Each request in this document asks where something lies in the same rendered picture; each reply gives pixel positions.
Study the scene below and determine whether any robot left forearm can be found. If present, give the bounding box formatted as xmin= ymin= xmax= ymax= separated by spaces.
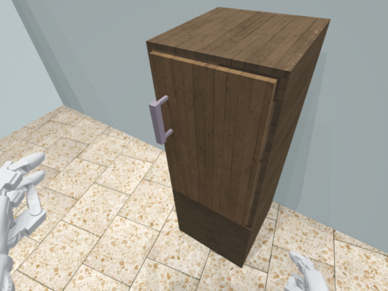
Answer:
xmin=0 ymin=253 xmax=15 ymax=291

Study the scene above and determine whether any robot right hand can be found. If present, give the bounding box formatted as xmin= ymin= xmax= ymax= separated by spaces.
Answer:
xmin=284 ymin=251 xmax=329 ymax=291

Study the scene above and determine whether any cupboard door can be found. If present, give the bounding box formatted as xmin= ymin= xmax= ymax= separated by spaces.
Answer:
xmin=149 ymin=51 xmax=277 ymax=227

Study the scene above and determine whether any robot left hand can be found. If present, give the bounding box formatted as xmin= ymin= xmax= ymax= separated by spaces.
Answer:
xmin=0 ymin=152 xmax=46 ymax=255

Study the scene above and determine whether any handle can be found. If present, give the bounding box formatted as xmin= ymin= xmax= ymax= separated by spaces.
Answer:
xmin=149 ymin=95 xmax=173 ymax=145

